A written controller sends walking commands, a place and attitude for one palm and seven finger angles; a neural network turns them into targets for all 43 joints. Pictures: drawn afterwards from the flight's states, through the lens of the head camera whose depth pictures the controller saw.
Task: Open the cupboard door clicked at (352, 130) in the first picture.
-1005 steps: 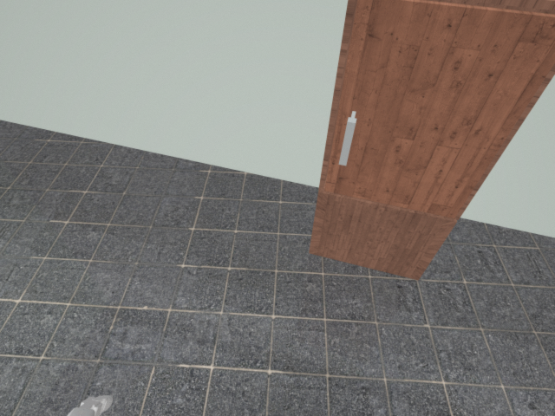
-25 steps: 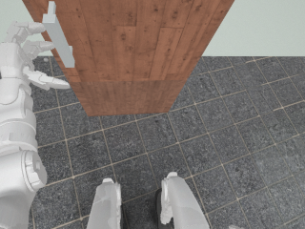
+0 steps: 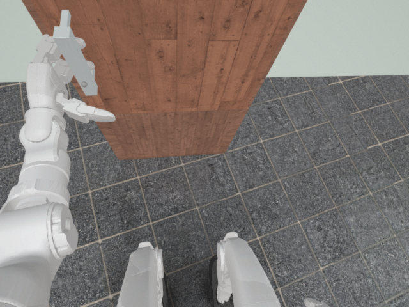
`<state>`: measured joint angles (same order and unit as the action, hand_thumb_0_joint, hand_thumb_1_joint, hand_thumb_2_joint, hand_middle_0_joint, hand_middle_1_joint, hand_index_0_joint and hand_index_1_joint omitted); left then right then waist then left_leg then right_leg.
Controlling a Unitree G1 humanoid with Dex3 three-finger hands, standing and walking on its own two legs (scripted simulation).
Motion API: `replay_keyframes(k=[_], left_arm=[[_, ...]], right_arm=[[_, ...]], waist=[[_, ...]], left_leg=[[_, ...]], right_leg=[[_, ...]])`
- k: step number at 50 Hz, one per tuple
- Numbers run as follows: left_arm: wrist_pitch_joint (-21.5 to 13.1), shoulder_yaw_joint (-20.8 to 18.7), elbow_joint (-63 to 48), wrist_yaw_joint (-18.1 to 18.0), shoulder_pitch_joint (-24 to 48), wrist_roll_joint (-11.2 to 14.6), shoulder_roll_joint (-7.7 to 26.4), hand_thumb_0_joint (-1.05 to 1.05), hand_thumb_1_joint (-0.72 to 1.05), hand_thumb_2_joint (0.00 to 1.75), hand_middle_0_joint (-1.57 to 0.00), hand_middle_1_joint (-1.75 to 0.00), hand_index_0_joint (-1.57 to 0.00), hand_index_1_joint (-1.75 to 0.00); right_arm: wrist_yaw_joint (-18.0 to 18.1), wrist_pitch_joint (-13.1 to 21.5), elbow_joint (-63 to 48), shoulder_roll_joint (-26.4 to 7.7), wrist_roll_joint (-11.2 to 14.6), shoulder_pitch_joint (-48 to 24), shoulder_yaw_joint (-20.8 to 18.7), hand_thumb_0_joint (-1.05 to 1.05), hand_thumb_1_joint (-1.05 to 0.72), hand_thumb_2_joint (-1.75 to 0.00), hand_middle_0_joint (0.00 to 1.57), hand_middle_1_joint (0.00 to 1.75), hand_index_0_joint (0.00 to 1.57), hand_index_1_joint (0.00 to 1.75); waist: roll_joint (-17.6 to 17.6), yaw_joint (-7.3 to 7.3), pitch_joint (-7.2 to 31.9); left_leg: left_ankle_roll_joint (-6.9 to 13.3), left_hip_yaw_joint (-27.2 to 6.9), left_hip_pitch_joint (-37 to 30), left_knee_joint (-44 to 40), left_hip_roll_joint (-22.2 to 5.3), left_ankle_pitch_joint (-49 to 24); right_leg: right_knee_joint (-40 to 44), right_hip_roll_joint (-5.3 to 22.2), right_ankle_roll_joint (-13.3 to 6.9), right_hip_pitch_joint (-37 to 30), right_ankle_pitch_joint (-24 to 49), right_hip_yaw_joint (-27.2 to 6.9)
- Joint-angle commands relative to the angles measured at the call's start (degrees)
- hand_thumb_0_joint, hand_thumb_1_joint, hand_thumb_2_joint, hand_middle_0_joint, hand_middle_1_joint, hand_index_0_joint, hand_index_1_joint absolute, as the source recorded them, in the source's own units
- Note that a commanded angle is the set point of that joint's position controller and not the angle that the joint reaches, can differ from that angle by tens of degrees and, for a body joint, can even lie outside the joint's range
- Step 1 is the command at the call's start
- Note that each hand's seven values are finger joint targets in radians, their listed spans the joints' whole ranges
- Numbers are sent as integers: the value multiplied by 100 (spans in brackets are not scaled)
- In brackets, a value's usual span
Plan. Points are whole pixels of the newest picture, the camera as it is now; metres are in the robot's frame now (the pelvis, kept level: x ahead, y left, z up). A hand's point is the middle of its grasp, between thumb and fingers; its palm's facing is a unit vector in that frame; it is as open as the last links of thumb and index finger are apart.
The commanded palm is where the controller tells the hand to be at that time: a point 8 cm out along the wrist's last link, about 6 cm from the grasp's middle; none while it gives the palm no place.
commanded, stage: slide the fingers in behind the handle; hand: left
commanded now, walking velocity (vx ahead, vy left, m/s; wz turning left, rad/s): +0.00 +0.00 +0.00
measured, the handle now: (79, 56) +0.56 +0.20 +0.05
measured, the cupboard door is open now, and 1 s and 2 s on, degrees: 0 0 21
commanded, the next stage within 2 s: close the thumb around the handle in 0.44 s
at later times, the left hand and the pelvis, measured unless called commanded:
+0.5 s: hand (90, 84) +0.51 +0.18 +0.03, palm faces +0.05 -1.00 -0.02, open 13.9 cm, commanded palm +0.49 +0.21 +0.04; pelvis +0.00 +0.00 +0.00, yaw +0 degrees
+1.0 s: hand (90, 82) +0.52 +0.18 +0.03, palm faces +0.05 -1.00 -0.02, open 8.3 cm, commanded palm +0.49 +0.21 +0.04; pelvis +0.00 +0.00 +0.00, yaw +0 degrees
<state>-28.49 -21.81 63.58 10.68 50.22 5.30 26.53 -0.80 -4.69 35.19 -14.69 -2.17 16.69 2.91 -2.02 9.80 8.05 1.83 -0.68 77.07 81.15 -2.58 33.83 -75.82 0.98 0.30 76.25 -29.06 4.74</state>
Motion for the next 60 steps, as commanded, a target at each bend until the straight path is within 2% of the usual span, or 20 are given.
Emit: replay_keyframes(k=[1, 2, 3, 6, 10, 14, 17, 20, 23, 27, 29, 34, 38, 42, 45, 48, 52, 54, 57, 60], left_arm=[[-432, 166, -1209, 5, 2423, 0, 907, 0, -50, 30, -30, -120, -30, -120], [-404, 245, -1093, -13, 2399, 6, 780, 0, -50, 30, -30, -120, -30, -120], [-392, 126, -1067, -41, 2452, 12, 918, 0, -50, 30, -30, -120, -30, -120], [-428, -211, -1185, -119, 2522, -1, 1319, 0, -50, 30, -30, -120, -30, -120], [-481, -312, -1192, -117, 2327, -29, 1446, 0, -50, 30, -30, -120, -30, -120], [-454, -216, -1191, -76, 2356, -11, 1349, 0, -50, 30, -30, -120, -30, -120], [-460, -306, -1200, -34, 2249, 14, 1435, 0, -50, 30, -30, -120, -30, -120], [-454, -65, -1176, -30, 2452, 38, 1131, 0, -50, 30, -30, -120, -30, -120], [-439, -224, -1197, -67, 2413, 10, 1341, 0, -50, 30, -30, -120, -30, -120], [-450, -12, -1219, -49, 2343, 22, 1044, 0, -50, 30, -30, -120, -30, -120], [-479, -68, -1330, -75, 2358, 15, 1140, 0, -39, 35, -31, -121, -31, -121], [-389, -83, -960, -139, 2342, -34, 1145, 0, -11, 47, -33, -124, -33, -124], [-475, -164, -1176, -137, 2285, -29, 1207, 0, 12, 56, -34, -127, -34, -127], [-427, -4, -1035, -109, 2366, -19, 1041, 0, 34, 66, -36, -129, -36, -129], [-460, -243, -1154, -117, 2419, -23, 1363, 0, 51, 73, -37, -131, -37, -131], [-555, -64, -1440, -102, 2453, -11, 1114, 0, 68, 80, -38, -133, -38, -133], [-507, 50, -1317, -116, 2182, -2, 922, 0, 90, 90, -40, -135, -40, -135], [-416, 122, -1193, -142, 2181, 22, 787, 0, 90, 90, -40, -135, -40, -135], [-383, -134, -1066, -221, 2194, -14, 1098, 0, 90, 90, -40, -135, -40, -135], [-480, -121, -1187, -276, 2287, -58, 1090, 0, 90, 90, -40, -135, -40, -135]], right_arm=[[39, 45, -187, -1096, 8, 1003, -442, 0, -90, -90, 20, 30, 20, 30], [32, 46, -180, -1079, 18, 991, -438, 0, -90, -90, 20, 30, 20, 30], [41, 47, -177, -1103, 10, 986, -438, 0, -90, -90, 20, 30, 20, 30], [63, 48, -211, -1115, -4, 1020, -426, 0, -90, -90, 20, 30, 20, 30], [60, 44, -258, -1076, 0, 1002, -407, 0, -90, -90, 20, 30, 20, 30], [62, 38, -275, -1081, 24, 946, -405, 0, -90, -90, 20, 30, 20, 30], [67, 44, -301, -1097, 30, 949, -409, 0, -90, -90, 20, 30, 20, 30], [65, 67, -248, -1075, 24, 964, -413, 0, -90, -90, 20, 30, 20, 30], [79, 59, -239, -1111, 19, 995, -430, 0, -90, -90, 20, 30, 20, 30], [51, 59, -224, -1083, 21, 979, -440, 0, -90, -90, 20, 30, 20, 30], [50, 49, -240, -1091, 15, 966, -440, 0, -90, -90, 20, 30, 20, 30], [54, 41, -220, -1096, 20, 981, -416, 0, -90, -90, 20, 30, 20, 30], [52, 36, -266, -1091, 5, 985, -431, 0, -90, -90, 20, 30, 20, 30], [43, 20, -235, -1095, 17, 976, -424, 0, -90, -90, 20, 30, 20, 30], [65, 25, -253, -1133, 8, 996, -428, 0, -90, -90, 20, 30, 20, 30], [50, 31, -244, -1091, -8, 988, -451, 0, -90, -90, 20, 30, 20, 30], [21, -13, -213, -1090, 4, 999, -473, 0, -90, -90, 20, 30, 20, 30], [15, -30, -217, -1084, 14, 987, -470, 0, -90, -90, 20, 30, 20, 30], [43, -46, -237, -1106, 10, 1009, -450, 0, -90, -90, 20, 30, 20, 30], [35, -7, -247, -1061, -6, 1002, -446, 0, -90, -90, 20, 30, 20, 30]], waist=[[-770, 247, 3208], [-719, 271, 3030], [-679, 276, 2989], [-784, 166, 3390], [-704, 107, 3387], [-666, 164, 3234], [-696, 78, 3390], [-764, 205, 3202], [-682, 164, 3309], [-783, 164, 3386], [-849, 114, 3388], [-560, 201, 3021], [-738, 97, 3413], [-619, 225, 3110], [-633, 155, 3270], [-980, 109, 3615], [-936, 110, 3429], [-707, 177, 3171], [-502, 126, 3106], [-572, 136, 3193]], left_leg=[[-91, -481, -2640, -1014, 106, -2190], [-81, -460, -2514, -1029, 123, -2073], [-69, -441, -2402, -1009, 124, -1935], [-66, -415, -2458, -955, 141, -2164], [-48, -344, -2289, -933, 144, -2270], [-35, -318, -2177, -951, 146, -2066], [-50, -325, -2220, -956, 150, -2085], [-46, -370, -2321, -969, 138, -2045], [-40, -347, -2293, -931, 137, -2107], [-76, -387, -2512, -956, 133, -2257], [-83, -384, -2526, -991, 138, -2208], [-51, -369, -2177, -994, 149, -1931], [-78, -377, -2448, -980, 148, -2287], [-62, -391, -2326, -979, 136, -2088], [-56, -405, -2341, -973, 131, -2103], [-118, -449, -2818, -974, 122, -2522], [-158, -492, -2945, -1028, 84, -2653], [-113, -447, -2671, -1045, 109, -2367], [-92, -425, -2404, -1066, 125, -2216], [-62, -358, -2365, -1014, 145, -2209]], right_leg=[[816, -266, -164, -1266, 1239, -141], [847, -262, -158, -1258, 1182, -144], [851, -262, -150, -1276, 1124, -162], [769, -250, -157, -1455, 1285, -199], [762, -249, -148, -1744, 1485, -253], [812, -262, -132, -1727, 1370, -263], [787, -257, -142, -1772, 1360, -262], [801, -253, -139, -1505, 1258, -230], [796, -255, -129, -1602, 1341, -250], [779, -252, -142, -1485, 1376, -203], [790, -254, -149, -1528, 1327, -212], [829, -261, -135, -1497, 1172, -211], [762, -245, -150, -1596, 1408, -218], [796, -256, -134, -1417, 1263, -202], [763, -258, -156, -1510, 1276, -218], [714, -248, -167, -1410, 1454, -184], [732, -259, -170, -1276, 1462, -120], [807, -254, -145, -1333, 1362, -140], [802, -247, -142, -1513, 1336, -167], [809, -248, -136, -1588, 1393, -227]])
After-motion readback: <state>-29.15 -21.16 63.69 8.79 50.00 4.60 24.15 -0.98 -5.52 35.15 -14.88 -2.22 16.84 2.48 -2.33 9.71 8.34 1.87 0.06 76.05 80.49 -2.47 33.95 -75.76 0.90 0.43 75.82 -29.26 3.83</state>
